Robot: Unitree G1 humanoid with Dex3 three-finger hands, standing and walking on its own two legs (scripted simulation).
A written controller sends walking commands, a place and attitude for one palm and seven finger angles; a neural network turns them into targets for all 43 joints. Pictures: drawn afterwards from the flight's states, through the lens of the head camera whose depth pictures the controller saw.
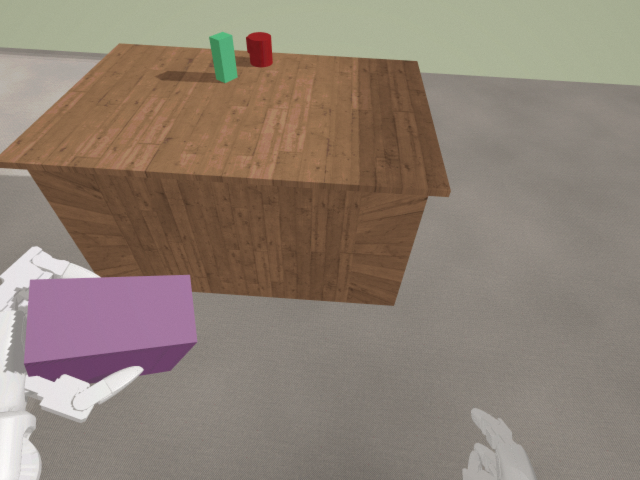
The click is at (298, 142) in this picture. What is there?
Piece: table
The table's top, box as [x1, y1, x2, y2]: [0, 43, 450, 196]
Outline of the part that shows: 0,154 0,167 438,196 448,196 450,191 417,62 406,60 272,52 273,62 271,65 267,67 255,67 250,64 249,54 246,51 234,50 238,76 226,83 223,83 215,79 210,49 119,43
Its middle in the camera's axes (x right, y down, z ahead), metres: -0.22 -0.41 +1.18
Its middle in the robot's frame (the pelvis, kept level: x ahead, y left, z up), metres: +1.14 +0.28 -0.12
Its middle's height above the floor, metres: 0.65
